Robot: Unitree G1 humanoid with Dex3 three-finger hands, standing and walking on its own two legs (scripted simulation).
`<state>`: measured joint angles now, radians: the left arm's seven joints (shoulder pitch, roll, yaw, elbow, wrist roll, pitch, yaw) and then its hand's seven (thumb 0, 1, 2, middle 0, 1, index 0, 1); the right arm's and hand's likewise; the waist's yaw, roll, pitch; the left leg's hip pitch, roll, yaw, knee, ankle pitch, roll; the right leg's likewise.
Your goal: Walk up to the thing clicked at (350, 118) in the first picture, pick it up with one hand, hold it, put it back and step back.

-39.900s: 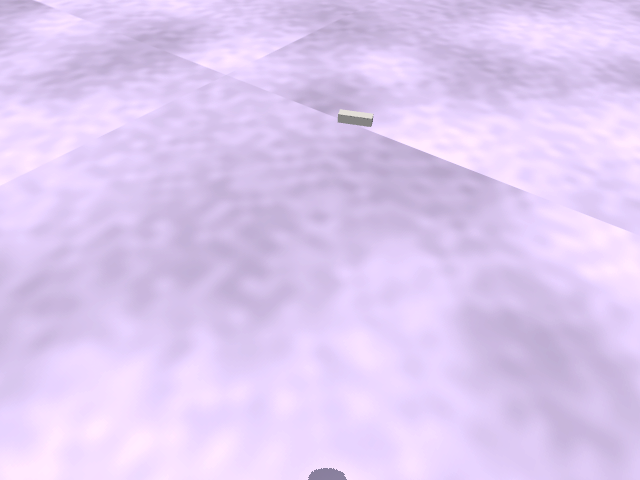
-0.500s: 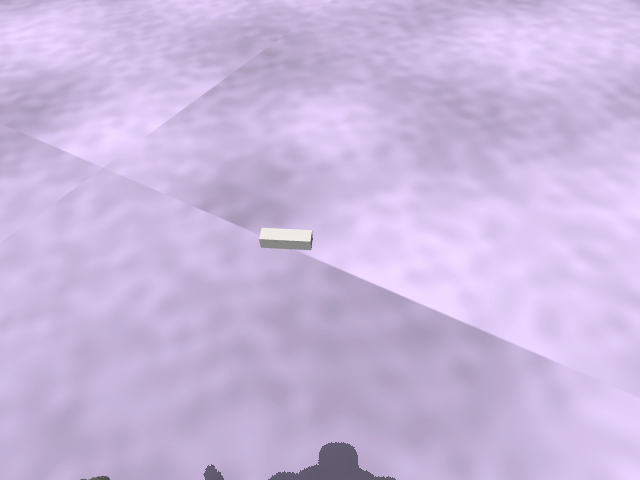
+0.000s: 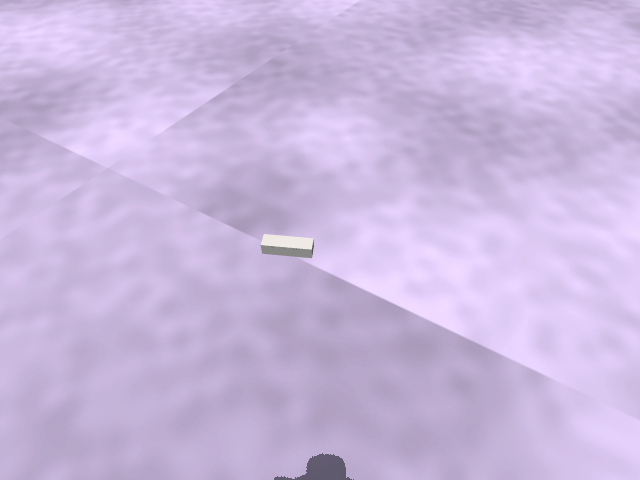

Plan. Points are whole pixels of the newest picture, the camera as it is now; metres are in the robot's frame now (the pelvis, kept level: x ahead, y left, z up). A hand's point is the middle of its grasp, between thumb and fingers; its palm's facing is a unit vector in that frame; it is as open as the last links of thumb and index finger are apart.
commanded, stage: step back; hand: left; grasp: from above
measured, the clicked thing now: (287, 246) +1.08 +0.21 -0.74
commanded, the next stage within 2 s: stand in 0.42 s
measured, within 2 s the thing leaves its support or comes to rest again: neither
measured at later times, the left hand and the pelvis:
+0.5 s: hand out of the picture +0.14 +0.26 -0.14, palm faces -0.04 -0.94 -0.35, open 7.4 cm; pelvis +0.03 +0.01 +0.01, yaw -3 degrees
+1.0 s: hand out of the picture +0.10 +0.26 -0.14, palm faces -0.07 -0.94 -0.34, open 7.4 cm; pelvis +0.01 +0.01 +0.02, yaw -3 degrees
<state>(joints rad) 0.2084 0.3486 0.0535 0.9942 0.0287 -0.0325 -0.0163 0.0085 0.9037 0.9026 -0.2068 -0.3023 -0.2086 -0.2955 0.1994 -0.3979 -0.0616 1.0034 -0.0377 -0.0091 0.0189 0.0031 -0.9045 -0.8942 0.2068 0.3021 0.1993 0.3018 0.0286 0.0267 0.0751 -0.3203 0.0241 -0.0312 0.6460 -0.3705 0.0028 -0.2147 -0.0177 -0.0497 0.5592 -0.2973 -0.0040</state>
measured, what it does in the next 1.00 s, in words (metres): steps on the spot: left foot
